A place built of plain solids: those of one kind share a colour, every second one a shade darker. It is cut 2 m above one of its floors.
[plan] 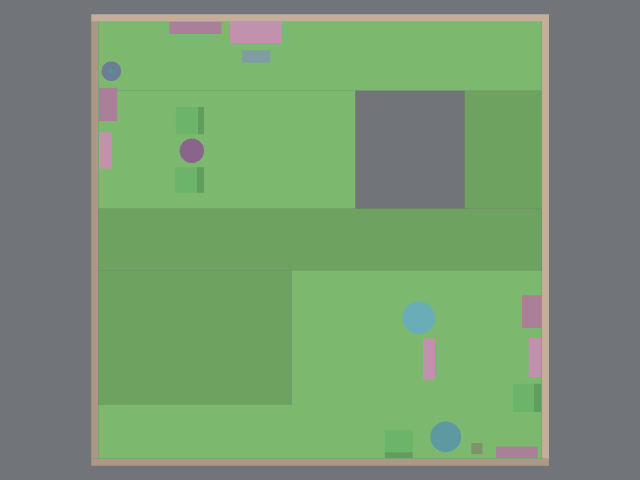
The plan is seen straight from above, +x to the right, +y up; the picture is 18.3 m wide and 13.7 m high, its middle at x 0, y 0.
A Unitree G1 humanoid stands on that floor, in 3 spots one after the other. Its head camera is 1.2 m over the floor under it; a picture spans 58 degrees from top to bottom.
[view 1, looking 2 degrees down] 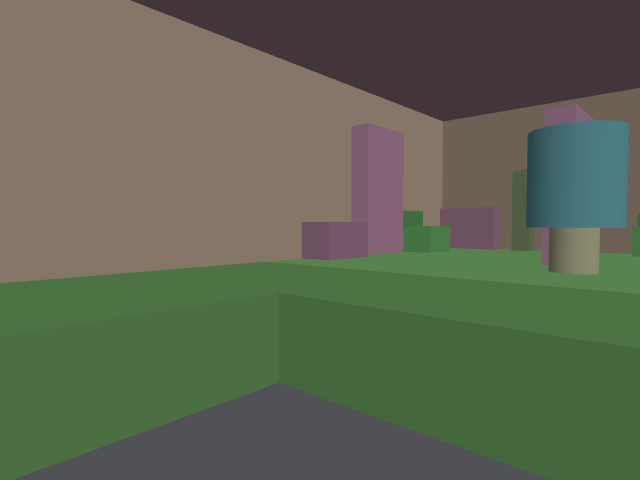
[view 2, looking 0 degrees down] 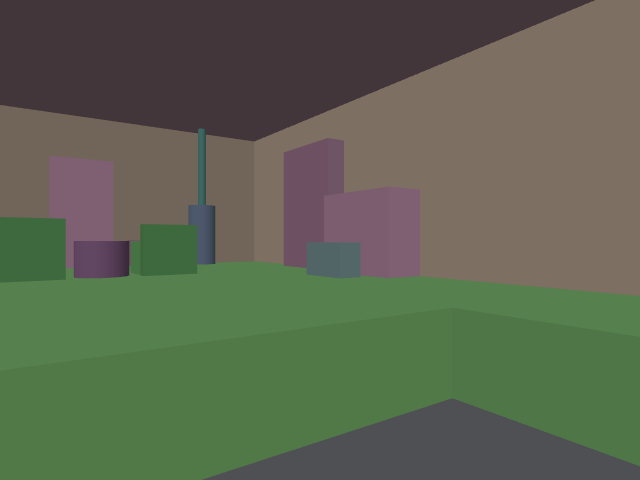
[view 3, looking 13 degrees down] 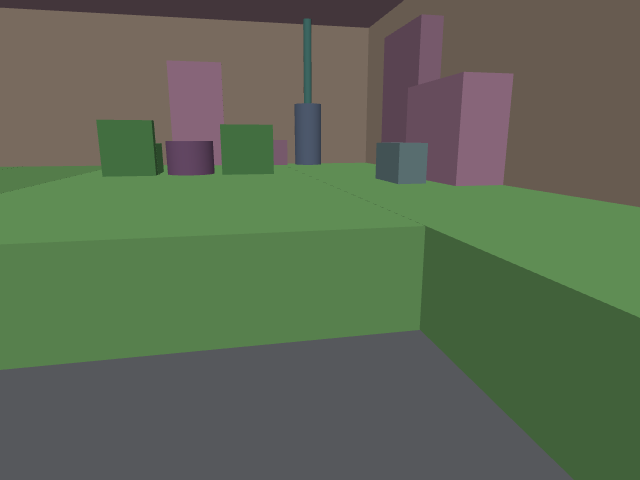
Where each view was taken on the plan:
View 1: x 1.72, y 3.11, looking -48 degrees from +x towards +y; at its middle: case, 6.30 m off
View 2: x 3.12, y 1.56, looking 145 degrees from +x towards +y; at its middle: case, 7.53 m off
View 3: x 3.42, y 3.09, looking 168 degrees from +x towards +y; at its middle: floor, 2.53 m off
